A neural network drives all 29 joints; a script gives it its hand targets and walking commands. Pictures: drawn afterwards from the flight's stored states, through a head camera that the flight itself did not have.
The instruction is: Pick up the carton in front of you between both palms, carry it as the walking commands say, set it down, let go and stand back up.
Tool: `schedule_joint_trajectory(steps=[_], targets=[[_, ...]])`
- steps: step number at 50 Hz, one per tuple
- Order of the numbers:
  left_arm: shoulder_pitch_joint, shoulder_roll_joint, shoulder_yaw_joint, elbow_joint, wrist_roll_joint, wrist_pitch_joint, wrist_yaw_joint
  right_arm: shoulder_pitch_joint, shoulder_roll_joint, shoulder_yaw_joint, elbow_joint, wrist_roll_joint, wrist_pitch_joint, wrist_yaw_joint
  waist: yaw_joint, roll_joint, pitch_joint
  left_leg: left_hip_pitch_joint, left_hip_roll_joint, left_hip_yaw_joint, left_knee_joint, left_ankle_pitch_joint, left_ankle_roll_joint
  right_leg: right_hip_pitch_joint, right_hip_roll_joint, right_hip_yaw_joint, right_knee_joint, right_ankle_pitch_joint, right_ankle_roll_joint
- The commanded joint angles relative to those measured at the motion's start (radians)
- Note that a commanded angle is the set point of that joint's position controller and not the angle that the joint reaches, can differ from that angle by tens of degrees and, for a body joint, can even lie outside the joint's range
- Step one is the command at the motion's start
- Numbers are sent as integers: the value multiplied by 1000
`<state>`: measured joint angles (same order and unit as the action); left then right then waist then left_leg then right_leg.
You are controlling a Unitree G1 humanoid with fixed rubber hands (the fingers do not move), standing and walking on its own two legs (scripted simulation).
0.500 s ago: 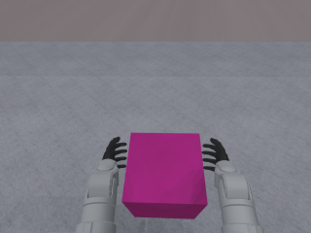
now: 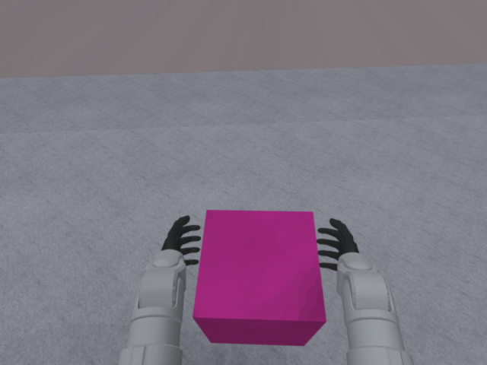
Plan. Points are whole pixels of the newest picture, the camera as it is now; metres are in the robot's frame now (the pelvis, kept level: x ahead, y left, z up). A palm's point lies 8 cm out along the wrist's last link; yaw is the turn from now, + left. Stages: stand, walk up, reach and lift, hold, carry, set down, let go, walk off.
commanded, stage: hold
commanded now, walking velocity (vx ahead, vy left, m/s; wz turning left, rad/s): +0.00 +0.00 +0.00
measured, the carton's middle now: (258, 282) +0.31 +0.00 -0.10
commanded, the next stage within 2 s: set down in 0.14 s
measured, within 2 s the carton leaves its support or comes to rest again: neither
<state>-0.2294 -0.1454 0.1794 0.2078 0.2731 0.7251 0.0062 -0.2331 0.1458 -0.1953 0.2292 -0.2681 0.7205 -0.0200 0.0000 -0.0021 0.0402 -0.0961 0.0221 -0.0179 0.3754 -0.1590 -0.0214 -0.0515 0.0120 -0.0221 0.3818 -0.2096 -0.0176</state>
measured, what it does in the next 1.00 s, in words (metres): lowers itself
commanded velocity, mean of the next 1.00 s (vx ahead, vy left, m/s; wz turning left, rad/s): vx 0.00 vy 0.00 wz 0.00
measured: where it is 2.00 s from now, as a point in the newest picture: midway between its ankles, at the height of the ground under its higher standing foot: outside the picture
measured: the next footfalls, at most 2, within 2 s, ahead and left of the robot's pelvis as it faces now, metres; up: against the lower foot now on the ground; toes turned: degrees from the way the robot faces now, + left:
none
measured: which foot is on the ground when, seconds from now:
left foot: down 0.00-1.00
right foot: down 0.00-1.00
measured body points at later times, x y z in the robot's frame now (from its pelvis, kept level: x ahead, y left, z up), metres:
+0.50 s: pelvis -0.02 +0.03 -0.02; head -0.01 +0.03 +0.43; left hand +0.33 +0.16 +0.01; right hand +0.33 -0.14 +0.00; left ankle +0.04 +0.13 -0.74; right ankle +0.01 -0.10 -0.74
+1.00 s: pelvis -0.03 +0.00 -0.12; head +0.19 +0.00 +0.27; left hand +0.38 +0.16 -0.19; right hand +0.41 -0.13 -0.20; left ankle +0.04 +0.13 -0.74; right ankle +0.01 -0.10 -0.74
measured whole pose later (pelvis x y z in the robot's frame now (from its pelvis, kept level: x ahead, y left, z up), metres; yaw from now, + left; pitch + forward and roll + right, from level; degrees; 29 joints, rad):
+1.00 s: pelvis -0.03 +0.00 -0.12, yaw -2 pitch +37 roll +1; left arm -0.64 -0.22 0.50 0.41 0.27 0.23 0.08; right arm -0.75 0.09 -0.39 0.60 -0.25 0.23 -0.06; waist 0.06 -0.03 -0.14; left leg -1.40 -0.05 -0.08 1.11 -0.36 -0.04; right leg -1.39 0.10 0.09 1.15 -0.40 0.00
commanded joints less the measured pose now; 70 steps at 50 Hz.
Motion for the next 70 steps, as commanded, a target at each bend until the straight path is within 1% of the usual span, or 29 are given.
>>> schedule_joint_trajectory(steps=[1, 3, 8, 11, 13, 15, 18, 20, 23, 25, 26, 28, 30, 33, 35, 37, 39, 41, 42, 45, 48, 50, 53, 57, 63, 70], targets=[[-428, -936, -476, -13, -225, -43, -244, -504, 935, 522, -43, 258, -46, 265, 26, -18, -221, 68, -119, -50, -28, 67, 39, 11, 49, 118, -71, 125, 17], [-449, -947, -465, 11, -222, -42, -251, -521, 941, 510, -20, 255, -45, 274, 23, -10, -206, 73, -115, -48, -33, 33, 38, -12, 49, 116, -78, 74, 14], [-519, -972, -461, 50, -227, -39, -272, -561, 958, 474, 33, 240, -48, 291, 5, 6, -187, 89, -105, -46, -43, -41, 30, -60, 54, 106, -88, -29, 0], [-620, -999, -431, 105, -222, -45, -277, -657, 942, 426, 97, 215, -65, 308, -5, 20, -165, 79, -95, -50, -41, -137, 25, -103, 60, 93, -73, -127, -16], [-699, -1019, -388, 173, -206, -59, -279, -739, 929, 375, 169, 188, -88, 323, -8, 28, -152, 58, -86, -60, -38, -223, 24, -132, 64, 85, -47, -184, -24], [-769, -1027, -317, 266, -175, -79, -274, -824, 910, 304, 253, 149, -118, 334, -8, 35, -143, 33, -76, -79, -32, -298, 25, -161, 69, 80, -8, -214, -27], [-844, -984, -176, 391, -104, -114, -243, -908, 856, 162, 379, 71, -164, 331, -1, 38, -122, -5, -66, -100, -11, -360, 29, -218, 73, 80, 50, -234, -32], [-857, -922, -70, 442, -45, -138, -209, -918, 807, 66, 453, 9, -189, 314, 12, 29, -94, -40, -69, -96, 23, -345, 28, -281, 73, 83, 79, -238, -36], [-829, -807, 66, 469, 47, -186, -163, -884, 712, -55, 526, -80, -228, 286, 34, 15, -88, -106, -84, -73, 86, -247, 25, -374, 77, 81, 122, -208, -34], [-801, -744, 117, 472, 90, -232, -145, -859, 651, -95, 542, -114, -269, 271, 41, 6, -120, -160, -97, -55, 134, -158, 22, -428, 79, 80, 152, -161, -27], [-793, -727, 122, 466, 96, -262, -139, -849, 633, -100, 544, -122, -297, 265, 41, 0, -153, -187, -102, -49, 161, -108, 18, -457, 81, 81, 170, -128, -23], [-786, -724, 99, 448, 90, -331, -134, -827, 626, -85, 540, -120, -360, 255, 33, -7, -242, -234, -113, -43, 215, -5, 7, -510, 90, 80, 214, -52, -15], [-793, -755, 39, 432, 63, -405, -137, -821, 657, -36, 533, -96, -431, 251, 28, -6, -337, -260, -123, -42, 270, 91, 1, -563, 100, 76, 255, 18, -11], [-838, -829, -80, 416, 11, -511, -144, -859, 720, 85, 514, -35, -536, 248, 17, -1, -512, -313, -136, -37, 369, 196, -7, -636, 115, 73, 341, 107, -1], [-869, -879, -165, 393, -24, -559, -149, -893, 765, 187, 474, 9, -581, 244, 21, -4, -692, -347, -143, -31, 444, 271, -15, -654, 126, 74, 408, 184, 9], [-897, -917, -253, 352, -56, -586, -155, -929, 804, 292, 419, 57, -604, 242, 33, -15, -883, -393, -147, -26, 515, 344, -19, -660, 132, 76, 478, 271, 21], [-912, -925, -330, 302, -91, -592, -161, -949, 833, 378, 367, 95, -604, 238, 41, -27, -1055, -445, -153, -17, 575, 392, -25, -666, 135, 75, 538, 341, 30], [-916, -928, -381, 265, -118, -581, -168, -956, 852, 432, 338, 124, -591, 235, 49, -40, -1155, -514, -157, -7, 621, 396, -29, -694, 134, 75, 584, 371, 38], [-915, -927, -394, 255, -125, -571, -173, -955, 860, 447, 336, 131, -580, 235, 55, -47, -1172, -558, -159, -1, 639, 378, -31, -716, 134, 75, 602, 365, 42], [-915, -916, -382, 266, -119, -530, -195, -948, 874, 445, 376, 128, -537, 243, 70, -65, -1121, -694, -162, 14, 676, 261, -28, -812, 135, 71, 636, 266, 51], [-930, -898, -332, 305, -100, -489, -217, -963, 870, 402, 439, 112, -498, 252, 83, -73, -1030, -825, -162, 29, 709, 142, -23, -906, 136, 66, 663, 152, 49], [-953, -887, -297, 329, -91, -470, -227, -983, 865, 369, 475, 104, -481, 255, 89, -78, -992, -895, -162, 37, 736, 99, -21, -957, 137, 64, 686, 111, 46], [-1000, -875, -257, 351, -88, -459, -232, -1025, 854, 329, 515, 99, -474, 252, 94, -80, -984, -973, -165, 43, 786, 77, -21, -1026, 139, 60, 732, 89, 43], [-1071, -864, -233, 364, -101, -466, -220, -1095, 832, 302, 539, 106, -488, 235, 97, -78, -1037, -1048, -170, 48, 862, 85, -27, -1106, 145, 55, 811, 92, 42], [-1173, -844, -223, 363, -127, -474, -186, -1205, 792, 301, 559, 129, -501, 204, 106, -79, -1137, -1148, -177, 60, 974, 82, -42, -1190, 160, 41, 933, 83, 41], [-1308, -812, -202, 357, -148, -459, -156, -1341, 747, 303, 594, 156, -488, 187, 123, -95, -1205, -1236, -179, 88, 1091, 32, -56, -1269, 171, 18, 1049, 20, 40]])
